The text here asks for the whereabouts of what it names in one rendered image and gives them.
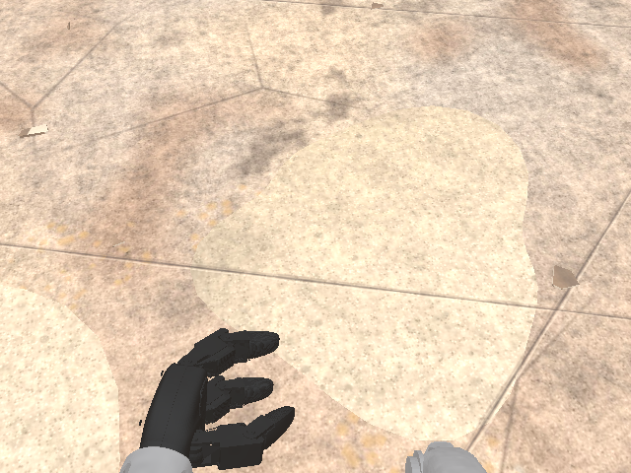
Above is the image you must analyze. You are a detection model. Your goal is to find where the right robot thigh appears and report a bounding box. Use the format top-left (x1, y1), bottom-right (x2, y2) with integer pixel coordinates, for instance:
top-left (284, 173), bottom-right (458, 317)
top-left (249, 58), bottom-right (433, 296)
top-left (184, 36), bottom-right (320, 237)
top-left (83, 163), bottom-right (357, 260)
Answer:
top-left (405, 446), bottom-right (487, 473)

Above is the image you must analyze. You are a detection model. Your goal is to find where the right robot shin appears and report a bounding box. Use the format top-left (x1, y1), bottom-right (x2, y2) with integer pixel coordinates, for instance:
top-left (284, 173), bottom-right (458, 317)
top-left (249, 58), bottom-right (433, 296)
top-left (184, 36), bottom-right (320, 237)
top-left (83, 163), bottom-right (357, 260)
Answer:
top-left (424, 441), bottom-right (477, 459)

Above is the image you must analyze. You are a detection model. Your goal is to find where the robot left forearm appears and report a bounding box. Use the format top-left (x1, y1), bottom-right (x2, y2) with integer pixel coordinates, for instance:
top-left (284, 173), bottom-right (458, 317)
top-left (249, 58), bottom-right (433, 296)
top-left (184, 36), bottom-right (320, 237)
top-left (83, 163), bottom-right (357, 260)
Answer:
top-left (119, 446), bottom-right (193, 473)

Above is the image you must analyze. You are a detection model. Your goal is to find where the left robot hand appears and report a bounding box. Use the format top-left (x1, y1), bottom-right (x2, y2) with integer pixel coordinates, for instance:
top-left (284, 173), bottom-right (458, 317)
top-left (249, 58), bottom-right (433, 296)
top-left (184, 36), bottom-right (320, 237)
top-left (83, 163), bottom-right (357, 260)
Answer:
top-left (139, 328), bottom-right (295, 470)

